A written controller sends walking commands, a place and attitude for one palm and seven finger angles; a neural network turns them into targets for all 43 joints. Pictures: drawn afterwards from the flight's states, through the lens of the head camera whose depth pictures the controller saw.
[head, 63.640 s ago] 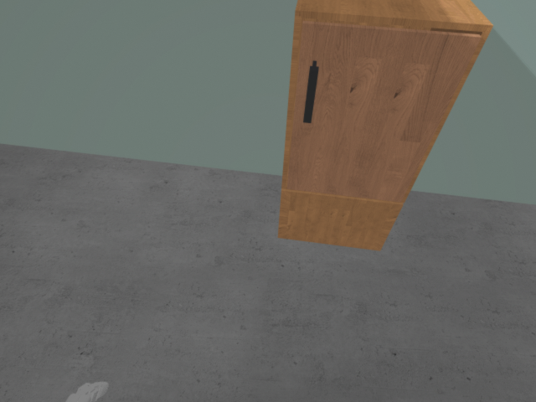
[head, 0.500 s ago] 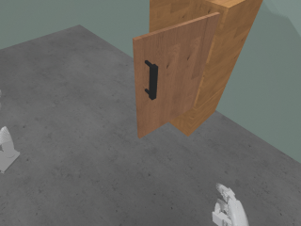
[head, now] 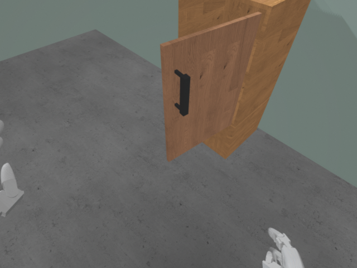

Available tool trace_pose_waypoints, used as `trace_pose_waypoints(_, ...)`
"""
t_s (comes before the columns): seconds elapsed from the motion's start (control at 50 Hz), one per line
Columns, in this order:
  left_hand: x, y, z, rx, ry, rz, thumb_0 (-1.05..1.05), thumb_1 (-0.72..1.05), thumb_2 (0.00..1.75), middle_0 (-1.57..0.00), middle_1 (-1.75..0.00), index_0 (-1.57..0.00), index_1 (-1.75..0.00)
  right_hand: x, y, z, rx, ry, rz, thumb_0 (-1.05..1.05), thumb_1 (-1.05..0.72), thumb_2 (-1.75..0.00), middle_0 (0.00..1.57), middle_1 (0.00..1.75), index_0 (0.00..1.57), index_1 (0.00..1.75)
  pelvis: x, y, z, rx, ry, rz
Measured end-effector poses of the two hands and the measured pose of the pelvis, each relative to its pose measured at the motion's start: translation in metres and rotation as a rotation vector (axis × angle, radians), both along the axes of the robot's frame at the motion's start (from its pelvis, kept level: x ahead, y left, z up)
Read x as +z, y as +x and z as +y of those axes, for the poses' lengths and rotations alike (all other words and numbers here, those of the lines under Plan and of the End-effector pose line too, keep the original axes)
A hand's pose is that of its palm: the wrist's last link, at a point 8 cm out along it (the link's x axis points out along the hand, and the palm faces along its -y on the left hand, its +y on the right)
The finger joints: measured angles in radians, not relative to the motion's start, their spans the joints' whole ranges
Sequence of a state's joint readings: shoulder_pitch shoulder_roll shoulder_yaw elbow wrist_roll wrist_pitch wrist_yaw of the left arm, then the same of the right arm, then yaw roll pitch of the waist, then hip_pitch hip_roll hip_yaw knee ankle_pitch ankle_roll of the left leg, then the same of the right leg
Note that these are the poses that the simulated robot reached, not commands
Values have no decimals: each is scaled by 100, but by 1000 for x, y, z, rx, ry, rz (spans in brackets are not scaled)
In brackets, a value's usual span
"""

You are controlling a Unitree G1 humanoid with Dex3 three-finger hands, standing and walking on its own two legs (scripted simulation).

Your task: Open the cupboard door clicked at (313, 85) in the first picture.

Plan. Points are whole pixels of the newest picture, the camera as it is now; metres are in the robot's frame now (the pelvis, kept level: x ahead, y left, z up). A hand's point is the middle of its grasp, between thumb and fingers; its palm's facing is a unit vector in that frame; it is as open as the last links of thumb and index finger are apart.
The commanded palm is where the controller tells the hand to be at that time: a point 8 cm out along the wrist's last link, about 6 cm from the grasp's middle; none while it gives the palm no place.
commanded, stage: let the arm hang, fingers relaxed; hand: left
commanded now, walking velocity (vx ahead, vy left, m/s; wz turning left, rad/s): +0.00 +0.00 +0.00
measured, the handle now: (180, 93) +0.65 +0.03 +0.00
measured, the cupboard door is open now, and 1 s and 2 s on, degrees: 82 82 82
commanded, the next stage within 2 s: look to check the result in 1.16 s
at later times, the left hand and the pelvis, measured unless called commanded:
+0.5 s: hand out of the picture +0.01 +0.16 -0.18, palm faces +0.07 -0.98 -0.20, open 7.0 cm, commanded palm none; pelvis -0.02 -0.03 -0.01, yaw +3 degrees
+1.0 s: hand out of the picture -0.01 +0.15 -0.18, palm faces +0.09 -0.98 -0.19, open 7.3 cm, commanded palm none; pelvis -0.01 -0.01 +0.00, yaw +2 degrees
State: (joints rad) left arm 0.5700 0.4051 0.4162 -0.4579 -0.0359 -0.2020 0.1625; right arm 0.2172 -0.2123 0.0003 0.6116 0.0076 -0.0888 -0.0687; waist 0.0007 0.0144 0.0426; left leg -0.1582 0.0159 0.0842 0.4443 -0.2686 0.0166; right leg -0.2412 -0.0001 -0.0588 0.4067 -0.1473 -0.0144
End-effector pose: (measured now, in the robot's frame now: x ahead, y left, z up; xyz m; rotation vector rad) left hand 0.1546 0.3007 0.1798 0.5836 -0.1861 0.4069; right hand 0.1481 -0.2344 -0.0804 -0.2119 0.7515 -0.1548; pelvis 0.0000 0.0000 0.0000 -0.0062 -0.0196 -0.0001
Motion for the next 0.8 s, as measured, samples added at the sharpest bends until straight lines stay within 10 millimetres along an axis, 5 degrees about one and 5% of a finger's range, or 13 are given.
trace_pose_waypoints(0.08, -17, -2, 1, 15, -30, 47, 2, 89, 90, -21, -30, -21, -30, -4, 1, 1, 24, 16, -9, 1, -90, -90, 21, 30, 20, 30, -1, -3, 0, 9, 1, 8)
trace_pose_waypoints(0.12, -62, 6, 5, 19, -89, 222, 1, 89, 90, -20, -30, -21, -30, -18, 0, -2, 84, 27, 40, 1, -90, -90, 21, 30, 20, 30, -4, -8, 1, 26, 7, 20)
trace_pose_waypoints(0.18, -154, 1, 0, 72, -230, 604, 1, 90, 90, -20, -30, -20, -29, -41, -8, -11, 101, 35, 131, 1, -90, -90, 21, 30, 20, 30, -9, -14, 0, 26, 24, 29)
trace_pose_waypoints(0.26, -256, -47, -43, 93, -400, 1041, 1, 90, 90, -19, -30, -20, -29, -58, -38, -23, 53, 38, 249, 1, -90, -90, 21, 30, 20, 30, -12, -19, -7, 16, 34, 22)
trace_pose_waypoints(0.34, -315, -104, -97, 96, -585, 1293, 1, 91, 90, -20, -30, -20, -29, -60, -88, -32, 8, 8, 420, 1, -91, -90, 21, 30, 20, 30, -11, -20, -17, 29, 34, 9)
trace_pose_waypoints(0.44, -328, -133, -96, 195, -657, 1329, -2, 100, 90, -21, -30, -21, -30, -59, -150, -34, -21, -6, 633, 1, -91, -90, 20, 30, 20, 30, -7, -20, -27, 50, 16, 0)
trace_pose_waypoints(0.52, -325, -154, -93, 240, -657, 1386, -1, 97, 90, -20, -30, -21, -30, -63, -180, -27, -47, 26, 717, 1, -91, -90, 20, 30, 20, 30, -5, -18, -27, 50, 8, -4)
trace_pose_waypoints(0.66, -317, -178, -88, 308, -641, 1460, 0, 93, 90, -20, -30, -20, -29, -73, -204, -4, -69, 106, 763, 1, -91, -90, 20, 30, 20, 30, -2, -15, -24, 40, 9, -3)
trace_pose_waypoints(0.8, -320, -178, -93, 305, -665, 1467, 1, 91, 90, -20, -30, -20, -29, -73, -209, 17, -73, 144, 772, 1, -91, -90, 20, 30, 20, 30, -1, -12, -20, 33, 11, -4)
